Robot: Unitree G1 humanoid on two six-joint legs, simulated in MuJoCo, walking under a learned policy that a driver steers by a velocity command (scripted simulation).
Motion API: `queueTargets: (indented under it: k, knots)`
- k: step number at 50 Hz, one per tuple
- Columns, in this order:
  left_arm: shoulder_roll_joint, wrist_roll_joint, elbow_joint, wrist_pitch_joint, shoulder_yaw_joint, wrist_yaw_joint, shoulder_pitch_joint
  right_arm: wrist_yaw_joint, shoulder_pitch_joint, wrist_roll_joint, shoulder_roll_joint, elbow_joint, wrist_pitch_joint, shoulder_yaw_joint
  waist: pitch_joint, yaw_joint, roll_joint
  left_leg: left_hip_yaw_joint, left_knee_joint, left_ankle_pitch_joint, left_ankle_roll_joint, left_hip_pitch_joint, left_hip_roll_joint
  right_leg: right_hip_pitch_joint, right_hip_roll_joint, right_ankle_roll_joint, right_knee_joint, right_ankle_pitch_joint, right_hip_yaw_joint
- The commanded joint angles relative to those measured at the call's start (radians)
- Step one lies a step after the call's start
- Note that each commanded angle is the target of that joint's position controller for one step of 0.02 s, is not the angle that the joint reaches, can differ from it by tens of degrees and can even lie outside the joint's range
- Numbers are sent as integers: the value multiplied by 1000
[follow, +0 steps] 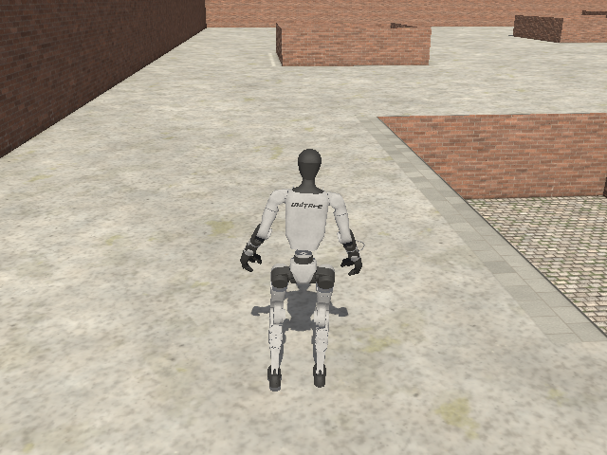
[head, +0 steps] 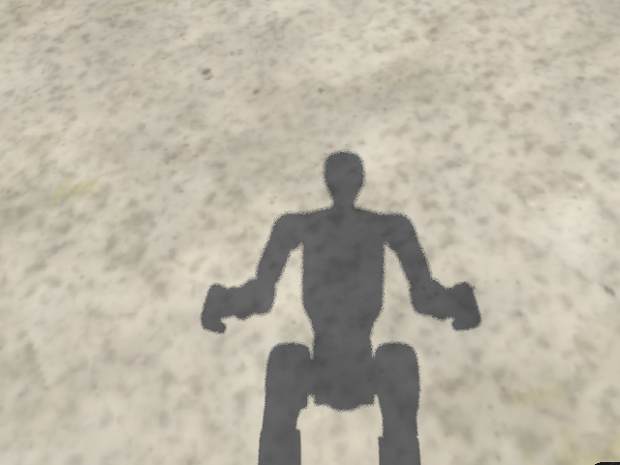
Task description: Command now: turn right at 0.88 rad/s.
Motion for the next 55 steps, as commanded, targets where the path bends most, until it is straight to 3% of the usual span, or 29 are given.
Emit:
queueTargets:
  k: [1,2,5,13,16,18,19,20,21,22,23,24,25,26,28,30,33,35,37,38,39,40,41,42,44,47,52,53,55]
  knots:
    - [204,-13,-49,-46,55,18,67,-18,-92,-2,-94,-117,-27,-19,-172,32,-127,-140,187,49,24,-334,-43,347,-277,-215,-321,365,455]
    - [177,-29,-60,-38,43,30,6,-26,-79,-11,-114,-111,-25,-27,-143,3,-133,-142,129,124,22,-314,-39,297,-245,-179,-319,355,416]
    - [168,-11,-82,-22,34,53,-33,-16,-18,-12,-81,-76,-25,-21,-183,-27,-150,-127,92,240,-7,-206,-94,224,-179,-164,-302,435,366]
    - [192,-18,-91,-4,46,60,-33,-3,-68,3,-64,-75,-37,-7,-170,3,-204,-176,-258,271,-27,-121,-164,197,-130,-136,-252,265,529]
    - [183,-30,-89,-10,37,47,-15,18,-54,29,-83,-72,-62,-13,-180,15,-239,-172,-377,240,4,-1,-163,128,-112,-144,-313,-237,625]
    - [160,-26,-92,-19,22,39,-40,25,12,47,-93,-52,-84,-24,-150,-26,-267,-152,-483,233,26,142,-145,44,-96,-135,-300,-341,644]
    - [131,-24,-93,-23,10,40,-49,27,80,49,-90,-24,-95,-29,-146,-62,-244,-137,-579,306,44,271,-123,-27,-71,-113,-242,-374,612]
    - [78,-19,-87,-31,-9,41,-27,23,166,39,-115,1,-104,-39,-171,-91,-158,-214,-644,259,76,428,-33,-132,-12,-65,-66,-413,519]
    - [-24,-11,-88,-43,-43,40,8,24,251,-1,-154,11,-112,-35,-209,-83,40,-518,-754,-63,157,524,156,-244,114,0,261,-341,302]
    - [18,-42,-131,-66,-35,46,-12,42,239,-41,-203,16,-124,-41,-75,-48,177,-898,-890,-382,282,422,267,-450,89,5,403,-272,286]
    - [87,-43,-121,-83,-23,45,-43,42,191,-13,-148,5,-131,-26,42,-43,119,-883,-903,-373,319,354,280,-510,34,11,460,-183,277]
    - [107,-26,-105,-97,-19,41,-57,36,199,11,-108,10,-127,-10,63,-46,60,-773,-882,-260,304,342,238,-507,5,19,470,-101,242]
    - [144,103,-90,-82,-8,0,-115,44,208,-50,-128,41,-85,-11,41,-45,-73,-676,-875,-224,245,283,178,-452,11,30,432,-20,180]
    - [105,115,-98,-80,-15,-22,-108,41,230,-38,-142,47,-76,-10,34,-48,1,-592,-879,-127,231,261,117,-407,-6,47,402,31,123]
    - [56,94,-94,-81,-37,-42,-102,46,269,-14,-131,72,-76,-4,2,-62,95,-507,-892,13,236,219,40,-309,-17,75,328,77,71]
    - [32,64,-112,-86,-54,-46,-153,43,301,-11,-131,93,-72,-8,-6,-80,134,-475,-889,102,250,216,20,-248,-5,97,192,56,42]
    - [14,45,-124,-96,-66,-41,-213,38,332,-17,-150,120,-55,-19,-16,-95,150,-461,-859,149,260,188,12,-97,45,108,-24,-15,13]
    - [22,31,-107,-106,-62,-21,-166,39,322,-16,-145,129,-50,-20,-37,-65,141,-478,-831,201,254,122,24,101,62,95,-137,38,12]
    - [84,39,-41,-123,-34,18,35,40,283,-3,-140,127,-65,-20,-125,49,53,-416,-625,405,216,-27,-36,490,28,59,-229,105,46]
    - [174,59,-15,-129,-3,39,218,44,243,13,-103,106,-85,-10,-245,162,-71,-315,-332,386,183,-165,-104,730,-152,21,-261,-82,211]
    - [281,82,2,-122,21,50,324,39,247,45,8,44,-95,22,-381,180,-339,-177,-26,44,155,-386,-194,885,-441,-43,-406,-509,641]
    - [229,78,8,-113,16,53,247,29,222,27,-48,45,-74,21,-297,128,-246,-141,141,120,160,-443,-109,705,-479,-77,-412,-563,744]
    - [129,74,-3,-115,-13,47,186,36,172,3,-67,53,-62,14,-184,100,-138,-135,188,203,164,-454,-67,598,-419,-66,-398,-454,612]
    - [79,66,9,-119,-27,40,167,52,166,-9,-52,62,-56,17,-125,77,-114,-126,180,254,156,-440,-36,524,-364,-55,-420,-306,466]
    - [41,55,44,-129,-40,40,189,80,142,-30,-37,65,-32,19,-48,54,-161,-101,182,284,145,-450,3,454,-297,-32,-471,-143,292]
    - [20,37,100,-151,-44,26,248,103,43,-31,-7,17,-12,34,7,42,-165,-87,223,350,143,-540,18,452,-282,-25,-495,106,140]
    - [24,39,156,-172,-47,28,211,131,-148,-28,-7,-78,-12,68,92,-5,-119,36,-43,510,162,-415,3,312,-221,10,-576,446,-147]
    - [39,38,170,-172,-45,31,225,137,-185,-28,0,-93,-13,77,101,1,-103,90,-130,524,181,-334,-20,289,-212,22,-579,567,-189]
    - [96,37,191,-171,-36,39,266,133,-178,-22,-6,-89,-12,82,45,-17,-111,184,-212,512,227,-156,-117,345,-214,41,-470,1138,-234]
Velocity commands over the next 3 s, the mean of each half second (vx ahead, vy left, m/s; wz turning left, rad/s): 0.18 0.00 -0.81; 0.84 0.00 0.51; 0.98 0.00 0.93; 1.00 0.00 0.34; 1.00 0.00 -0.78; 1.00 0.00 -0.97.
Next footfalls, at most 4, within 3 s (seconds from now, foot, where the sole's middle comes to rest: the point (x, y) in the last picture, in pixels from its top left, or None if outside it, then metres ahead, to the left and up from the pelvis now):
0.40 left None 0.15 0.10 -0.76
0.76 right None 0.22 -0.21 -0.76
1.20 left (378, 339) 0.68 -0.06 -0.76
1.60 right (385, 184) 1.13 -0.11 -0.76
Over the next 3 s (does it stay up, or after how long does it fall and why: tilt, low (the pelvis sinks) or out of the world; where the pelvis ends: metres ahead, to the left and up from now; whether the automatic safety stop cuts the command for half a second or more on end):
stays up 2.06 0.34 0.01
